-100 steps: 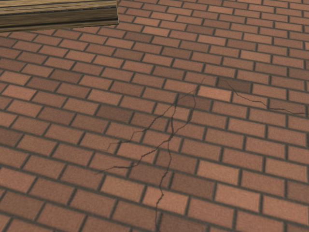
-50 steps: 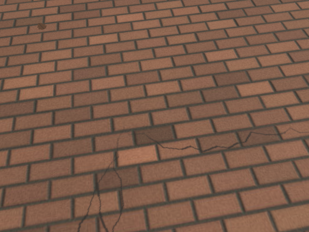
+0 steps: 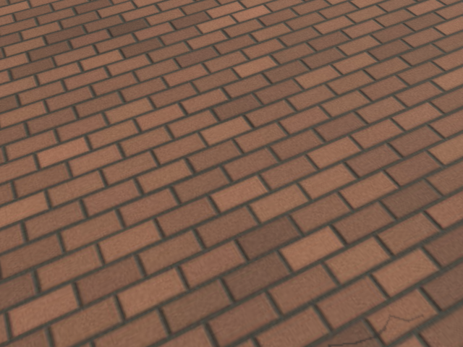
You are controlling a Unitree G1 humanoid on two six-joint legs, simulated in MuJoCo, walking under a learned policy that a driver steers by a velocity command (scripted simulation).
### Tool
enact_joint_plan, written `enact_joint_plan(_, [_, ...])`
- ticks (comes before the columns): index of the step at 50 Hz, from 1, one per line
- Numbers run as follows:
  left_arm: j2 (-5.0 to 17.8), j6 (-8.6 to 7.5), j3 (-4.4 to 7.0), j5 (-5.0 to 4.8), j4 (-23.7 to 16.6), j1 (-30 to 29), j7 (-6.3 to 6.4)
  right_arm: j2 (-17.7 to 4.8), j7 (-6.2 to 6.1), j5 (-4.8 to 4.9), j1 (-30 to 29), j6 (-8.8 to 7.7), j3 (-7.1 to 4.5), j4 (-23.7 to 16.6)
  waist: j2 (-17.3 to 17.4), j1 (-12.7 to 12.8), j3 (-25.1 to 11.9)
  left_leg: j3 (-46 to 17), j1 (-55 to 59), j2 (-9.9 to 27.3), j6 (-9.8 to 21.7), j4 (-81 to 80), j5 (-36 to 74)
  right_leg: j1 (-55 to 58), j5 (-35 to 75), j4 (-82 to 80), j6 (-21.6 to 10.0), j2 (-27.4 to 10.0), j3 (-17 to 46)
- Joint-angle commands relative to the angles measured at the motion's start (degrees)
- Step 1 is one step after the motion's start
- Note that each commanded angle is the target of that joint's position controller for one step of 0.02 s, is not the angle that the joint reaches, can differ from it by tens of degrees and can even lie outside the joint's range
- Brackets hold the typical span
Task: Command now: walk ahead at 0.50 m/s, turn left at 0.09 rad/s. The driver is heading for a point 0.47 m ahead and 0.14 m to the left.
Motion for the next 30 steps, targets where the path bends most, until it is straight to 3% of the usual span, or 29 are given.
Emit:
enact_joint_plan(1, [6.34, -1.8, 1.93, 0.18, -2.05, 0.3, 0.15, -3.38, -0.1, 0.1, 1.72, 0.58, -1.01, -2.79, -6.95, -0.48, -2.94, -2.97, -10.19, 4.35, -0.99, -0.96, 5.4, 9.51, 7.87, -15.65, -10.26, -15.54, 15.1])
enact_joint_plan(5, [7.77, -2.55, 2.55, 0.8, 0.64, 2.27, 0.98, -2.5, -0.18, -0.04, -3.77, 1.39, -0.97, -4.47, -4.74, 0.67, 0.05, -5.38, -14.27, 3.25, -2.07, -10.3, 16.21, 9.47, 12.03, -18.13, -9.16, -15.23, 6.86])
enact_joint_plan(9, [8.89, -2.43, 2.7, 0.43, 2.33, 3.44, 1.63, -1.3, 0.92, -0.14, -10.28, 0.89, -0.43, -6.51, -4.29, 3.11, 2.02, -2.18, -11.62, 1.49, -1.23, -22.66, 26.64, 10.5, 12.82, -19.38, -6.71, -14.21, -0.29])
enact_joint_plan(14, [10.04, -0.68, 3.25, -0.51, 5.49, 7.45, 2.1, -0.98, 2.58, -0.06, -16.87, 0.84, -0.06, -10.7, -3.75, 5.24, 3.94, 0.58, -14.94, 0.26, 1.35, -29.46, 21.55, 21.53, 18.91, -15.32, -5.35, -17.43, -3.53])
enact_joint_plan(15, [10.45, -0.15, 3.4, -0.7, 5.69, 7.31, 2.29, -1.33, 2.97, -0.06, -17.13, 0.84, -0.21, -11.46, -4.26, 4.79, 3.68, 1.74, -14.54, -0.43, 2.16, -30.03, 18.52, 23.38, 24.06, -13.13, -4.78, -17.92, -4.18])
enact_joint_plan(17, [12.1, 0.85, 3.84, -0.79, 5.33, 6.15, 2.99, -3.1, 3.35, -0.14, -14.18, 1.07, -1.16, -12.02, -6.69, 2.33, 0.17, 5.55, -7.98, -3.94, 4.24, -29.75, 12.14, 25.24, 44.31, -5.18, -3.23, -17.86, -6.1])
enact_joint_plan(18, [12.67, 1.46, 3.96, -0.72, 5.08, 5.62, 3.42, -4.91, 3.26, -0.12, -8.78, 1.27, -2.25, -11.11, -7.42, -0.78, -3.35, 7.05, -0.71, -6.31, 5.61, -29.96, 10.32, 24.56, 52.36, 2.86, -2.24, -17.11, -7.23])
enact_joint_plan(19, [12.38, 1.81, 3.7, -0.78, 4.66, 5.07, 3.88, -7.94, 2.63, 0.07, 0.29, 1.4, -4.05, -8.99, -6.07, -5.64, -8.09, 6.39, 12.92, -8.13, 7.82, -33.29, 13.4, 18.92, 50.94, 15.05, -0.29, -14.92, -8.81])
enact_joint_plan(20, [9.91, 1.19, 2.57, 0.61, 3.19, 6.63, 4.08, -13.39, 1.32, 0.16, 8.83, 2.04, -5.81, -7.63, 2.17, -8.11, -14.51, -9.25, 31.35, 1.73, 11.96, -33.29, 16.07, 3.7, 29.37, 33.56, 2.11, -11.87, -9.12])
enact_joint_plan(21, [2.83, -0.73, 0.24, 1.16, 0.92, 10.75, 2.82, -16.05, 1.23, 0.77, 6.11, 1.8, -5.94, -9.08, 14.49, -2.19, -20.87, -42.47, 48.91, 14.77, 24.01, -41.55, 5.86, -20.67, -21.28, 53.79, 5.86, 1.69, -1.63])
enact_joint_plan(22, [8.46, -3.09, 1.33, -0.68, 0.56, 5.27, 1.65, -11.32, 1.29, 0.32, 7.39, 1.61, -4.57, -9.52, 6.65, -6.38, -22.64, -43.95, 49.95, 14.52, 22.0, -46.09, 1.81, -26.81, -21.67, 56.47, 4.12, -1.29, 9.21])
enact_joint_plan(23, [9.61, -4.07, 1.55, -2.59, -0.89, 0.67, 1.18, -8.66, 1.03, -0.52, 5.01, 1.31, -3.8, -9.67, 4.0, -6.18, -14.58, -33.98, 43.0, 13.19, 19.49, -45.98, 10.79, -28.41, -17.96, 54.66, 3.14, -3.59, 8.03])
enact_joint_plan(24, [8.71, -4.27, 1.34, -1.93, -0.78, -0.14, 1.55, -7.43, 1.01, -0.8, 0.97, 1.01, -3.33, -10.14, -2.18, -3.1, -8.49, -25.89, 33.03, 11.0, 17.57, -45.41, 24.89, -26.03, -14.34, 49.38, 3.28, -6.18, 7.04])
enact_joint_plan(25, [9.35, -3.74, 1.87, -0.36, -0.11, -0.24, 2.1, -5.18, 0.76, -0.93, -2.37, 0.92, -2.73, -10.81, -2.79, -1.26, -6.35, -19.92, 26.42, 9.27, 16.25, -45.04, 35.74, -22.43, -13.07, 44.92, 3.97, -8.1, 6.42])
enact_joint_plan(26, [9.31, -2.86, 2.06, 0.05, 0.02, 0.8, 2.17, -4.69, 0.52, -1.57, -3.82, 0.98, -2.41, -11.47, -1.21, 0.35, -5.32, -17.08, 20.87, 8.15, 16.04, -45.69, 42.82, -18.13, -12.71, 43.84, 4.59, -8.6, 6.23])
enact_joint_plan(28, [7.23, -1.16, 1.75, 0.25, 0.76, 3.67, 2.43, -5.2, 0.27, -1.61, -4.76, 0.82, -2.46, -11.08, -0.59, 2.29, -5.34, -12.61, 15.18, 6.87, 16.07, -47.12, 50.67, -14.25, -11.05, 39.27, 6.18, -8.34, 5.09])
enact_joint_plan(30, [5.62, -0.25, 1.23, 0.48, 0.61, 3.11, 2.84, -6.55, -0.23, -1.48, -4.7, 0.76, -2.77, -10.18, 0.49, 2.5, -5.34, -8.45, 13.26, 5.28, 15.26, -47.48, 54.92, -13.57, -6.16, 32.19, 7.24, -7.38, 3.91])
